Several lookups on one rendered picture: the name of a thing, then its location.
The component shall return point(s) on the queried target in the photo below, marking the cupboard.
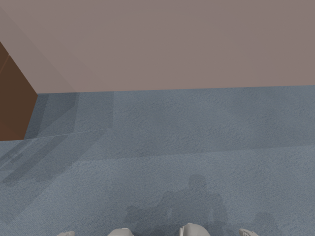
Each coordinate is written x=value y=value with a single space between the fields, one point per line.
x=17 y=99

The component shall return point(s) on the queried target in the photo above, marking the right robot thigh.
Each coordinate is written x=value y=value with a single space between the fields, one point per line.
x=193 y=230

